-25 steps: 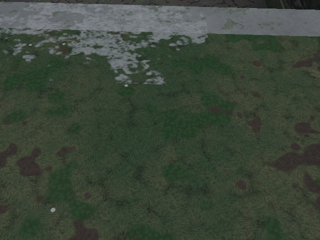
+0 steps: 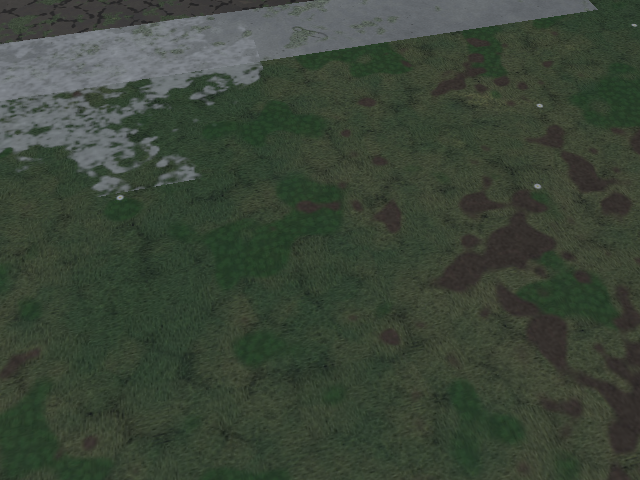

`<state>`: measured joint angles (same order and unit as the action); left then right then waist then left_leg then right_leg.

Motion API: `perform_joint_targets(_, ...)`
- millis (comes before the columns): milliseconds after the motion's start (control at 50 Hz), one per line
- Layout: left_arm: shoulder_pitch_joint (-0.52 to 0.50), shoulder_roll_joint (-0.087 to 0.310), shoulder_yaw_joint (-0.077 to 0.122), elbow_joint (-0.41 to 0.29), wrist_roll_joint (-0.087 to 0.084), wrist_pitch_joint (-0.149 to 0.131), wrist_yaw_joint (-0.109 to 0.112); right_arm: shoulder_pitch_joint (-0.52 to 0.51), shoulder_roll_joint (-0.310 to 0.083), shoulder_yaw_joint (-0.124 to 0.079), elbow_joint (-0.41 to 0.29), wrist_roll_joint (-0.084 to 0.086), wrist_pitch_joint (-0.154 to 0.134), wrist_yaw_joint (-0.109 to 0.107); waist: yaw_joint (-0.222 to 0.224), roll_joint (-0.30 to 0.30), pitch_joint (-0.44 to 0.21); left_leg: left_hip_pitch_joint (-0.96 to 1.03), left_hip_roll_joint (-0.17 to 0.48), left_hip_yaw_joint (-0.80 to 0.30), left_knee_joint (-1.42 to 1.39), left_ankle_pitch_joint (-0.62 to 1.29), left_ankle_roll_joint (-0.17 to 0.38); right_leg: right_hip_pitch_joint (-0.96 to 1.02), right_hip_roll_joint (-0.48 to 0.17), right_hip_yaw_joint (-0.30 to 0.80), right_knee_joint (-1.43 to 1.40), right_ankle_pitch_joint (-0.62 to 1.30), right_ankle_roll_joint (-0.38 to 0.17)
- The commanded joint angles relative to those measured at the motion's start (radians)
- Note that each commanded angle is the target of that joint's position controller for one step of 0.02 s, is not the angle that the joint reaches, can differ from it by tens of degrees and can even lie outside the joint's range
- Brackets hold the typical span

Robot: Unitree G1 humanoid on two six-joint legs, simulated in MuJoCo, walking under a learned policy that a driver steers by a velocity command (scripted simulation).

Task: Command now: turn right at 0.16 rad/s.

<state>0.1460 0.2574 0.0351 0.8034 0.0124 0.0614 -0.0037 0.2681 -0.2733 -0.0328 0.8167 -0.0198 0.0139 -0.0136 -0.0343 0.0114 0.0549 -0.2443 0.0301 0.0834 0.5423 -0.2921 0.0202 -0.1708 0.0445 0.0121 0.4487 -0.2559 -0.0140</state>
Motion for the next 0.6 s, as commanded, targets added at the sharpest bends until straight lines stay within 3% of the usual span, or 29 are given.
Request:
perform_joint_targets(20,0.050,0.195,0.024,-0.026,0.009,-0.037,0.022,0.012,-0.027,0.000,-0.066,0.014,0.002,-0.009,0.027,-0.238,-0.096,-0.107,0.001,-0.054,0.056,-0.219,0.003,0.103,-0.392,0.351,-0.172,0.523,-0.176)
perform_joint_targets(40,0.037,0.138,0.012,-0.023,0.009,-0.046,0.022,-0.012,-0.079,-0.011,-0.049,0.010,0.017,-0.017,0.047,-0.168,-0.069,-0.078,0.017,-0.095,0.141,-0.249,-0.004,0.075,-0.368,0.326,-0.167,0.505,-0.222)
perform_joint_targets(80,-0.018,0.089,-0.012,-0.012,0.013,-0.052,0.030,-0.014,-0.086,-0.018,-0.024,0.015,0.023,-0.011,0.020,-0.149,-0.030,-0.089,0.007,-0.112,0.152,-0.189,-0.010,0.060,-0.283,0.239,-0.179,0.446,-0.183)
perform_joint_targets(120,-0.012,0.099,-0.014,0.008,0.004,-0.058,0.039,0.019,-0.083,-0.020,0.008,0.002,0.023,-0.005,0.011,-0.164,-0.050,-0.063,-0.007,-0.100,0.151,-0.133,-0.024,0.085,-0.235,0.180,-0.149,0.563,-0.159)
perform_joint_targets(160,-0.008,0.083,-0.022,0.030,0.003,-0.060,0.042,0.047,-0.050,-0.008,0.044,0.008,0.022,-0.003,0.011,-0.138,-0.073,-0.004,-0.013,-0.094,0.106,-0.115,-0.035,0.079,-0.224,0.126,-0.133,0.564,-0.149)
perform_joint_targets(220,-0.012,0.136,-0.002,0.046,0.002,-0.051,0.050,0.003,-0.070,-0.014,0.039,0.015,0.022,-0.008,0.026,-0.144,-0.046,-0.006,-0.031,-0.075,0.056,-0.080,-0.032,0.056,-0.235,0.124,-0.100,0.473,-0.152)
perform_joint_targets(260,0.014,0.178,0.020,0.054,-0.002,-0.040,0.049,0.004,-0.068,-0.013,0.039,0.001,0.017,-0.004,0.039,-0.154,-0.053,-0.002,-0.056,-0.031,0.040,-0.078,-0.008,0.032,-0.238,0.162,-0.144,0.017,-0.154)
perform_joint_targets(300,0.030,0.182,0.034,0.055,0.003,-0.029,0.045,-0.018,-0.065,-0.017,0.025,-0.017,0.009,0.012,0.049,-0.159,0.028,-0.036,-0.053,-0.032,0.061,-0.163,0.036,-0.055,-0.270,0.238,-0.206,-0.441,-0.171)
perform_joint_targets(340,-0.015,0.158,0.038,0.035,0.008,-0.034,0.037,0.058,-0.038,-0.015,0.044,-0.013,-0.003,0.025,-0.001,-0.111,0.076,0.041,-0.045,-0.064,-0.009,-0.192,0.094,-0.173,-0.275,0.231,-0.169,-0.519,-0.167)
perform_joint_targets(360,-0.091,0.128,0.031,-0.004,0.004,-0.040,0.030,0.151,-0.069,-0.026,0.077,-0.006,-0.012,0.025,-0.046,-0.006,0.083,0.110,-0.003,-0.186,-0.112,-0.275,0.147,-0.276,-0.207,0.142,-0.066,-0.500,-0.126)
perform_joint_targets(380,-0.206,0.084,0.018,-0.063,0.000,-0.051,0.022,0.265,-0.124,-0.045,0.112,0.003,-0.024,0.021,-0.100,0.164,0.097,0.177,0.141,-0.515,-0.307,-0.491,0.227,-0.429,-0.060,-0.020,0.191,-0.385,-0.055)
perform_joint_targets(400,-0.263,0.068,0.012,-0.099,0.011,-0.069,0.016,0.324,-0.177,-0.058,0.128,-0.001,-0.036,0.023,-0.127,0.261,0.123,0.274,0.283,-0.806,-0.453,-0.504,0.279,-0.594,0.030,-0.054,0.378,-0.320,-0.035)
perform_joint_targets(420,-0.212,0.098,0.019,-0.082,0.021,-0.082,0.010,0.263,-0.163,-0.055,0.112,-0.010,-0.038,0.017,-0.067,0.134,0.131,0.256,0.281,-0.787,-0.435,-0.420,0.284,-0.601,-0.016,0.025,0.459,-0.252,-0.038)
perform_joint_targets(460,-0.140,0.118,0.023,-0.053,0.018,-0.109,-0.010,0.165,-0.159,-0.060,0.076,0.002,-0.048,0.008,-0.007,0.073,0.084,0.265,0.215,-0.650,-0.408,-0.205,0.254,-0.559,-0.055,0.032,0.491,-0.132,-0.030)
perform_joint_targets(520,-0.124,0.110,0.020,-0.046,0.032,-0.110,-0.027,0.176,-0.103,-0.052,0.086,0.013,-0.064,0.008,-0.002,0.081,0.013,0.297,0.134,-0.494,-0.379,0.101,0.221,-0.516,-0.058,-0.001,0.474,-0.016,0.008)
perform_joint_targets(600,-0.214,0.092,0.007,-0.094,0.023,-0.098,-0.030,0.247,-0.115,-0.062,0.106,0.010,-0.066,0.007,-0.036,0.083,0.020,0.272,0.118,-0.459,-0.363,0.185,0.222,-0.533,-0.057,-0.021,0.377,0.048,0.048)
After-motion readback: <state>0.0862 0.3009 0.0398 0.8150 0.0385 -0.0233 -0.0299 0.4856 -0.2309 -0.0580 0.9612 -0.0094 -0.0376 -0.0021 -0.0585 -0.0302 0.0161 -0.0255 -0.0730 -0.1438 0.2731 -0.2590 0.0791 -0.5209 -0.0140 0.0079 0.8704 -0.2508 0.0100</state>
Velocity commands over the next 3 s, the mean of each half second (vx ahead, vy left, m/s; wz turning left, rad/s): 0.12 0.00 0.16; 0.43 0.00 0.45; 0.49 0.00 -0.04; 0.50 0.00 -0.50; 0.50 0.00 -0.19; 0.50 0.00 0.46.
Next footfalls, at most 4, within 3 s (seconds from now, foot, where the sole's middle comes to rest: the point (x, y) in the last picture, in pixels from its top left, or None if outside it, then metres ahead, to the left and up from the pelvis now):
0.34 left None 0.00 0.10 -0.77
0.80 right None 0.32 -0.05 -0.77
1.26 left None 0.48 0.25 -0.77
1.80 right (246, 340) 0.80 0.18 -0.77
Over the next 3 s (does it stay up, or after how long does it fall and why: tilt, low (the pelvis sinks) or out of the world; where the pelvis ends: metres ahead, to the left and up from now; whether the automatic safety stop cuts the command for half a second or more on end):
stays up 1.30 0.23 0.00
